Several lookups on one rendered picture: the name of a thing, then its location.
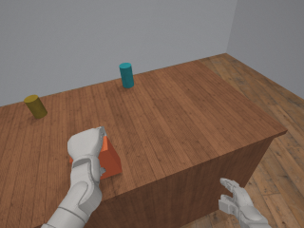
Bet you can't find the robot right forearm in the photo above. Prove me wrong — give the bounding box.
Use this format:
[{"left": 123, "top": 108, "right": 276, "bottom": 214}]
[{"left": 237, "top": 205, "right": 272, "bottom": 228}]

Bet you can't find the robot left forearm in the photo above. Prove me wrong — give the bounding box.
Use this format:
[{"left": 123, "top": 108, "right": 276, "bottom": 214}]
[{"left": 41, "top": 155, "right": 103, "bottom": 228}]

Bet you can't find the left robot hand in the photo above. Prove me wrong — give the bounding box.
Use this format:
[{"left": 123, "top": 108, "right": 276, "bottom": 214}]
[{"left": 67, "top": 126, "right": 107, "bottom": 176}]

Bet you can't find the table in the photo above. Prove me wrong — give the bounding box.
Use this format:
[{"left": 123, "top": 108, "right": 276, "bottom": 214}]
[{"left": 0, "top": 60, "right": 288, "bottom": 228}]

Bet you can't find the sponge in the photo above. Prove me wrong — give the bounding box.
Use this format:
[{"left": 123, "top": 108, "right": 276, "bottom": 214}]
[{"left": 69, "top": 136, "right": 123, "bottom": 180}]

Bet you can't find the right robot hand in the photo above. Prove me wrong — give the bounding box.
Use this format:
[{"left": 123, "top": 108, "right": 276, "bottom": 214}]
[{"left": 218, "top": 178, "right": 255, "bottom": 220}]

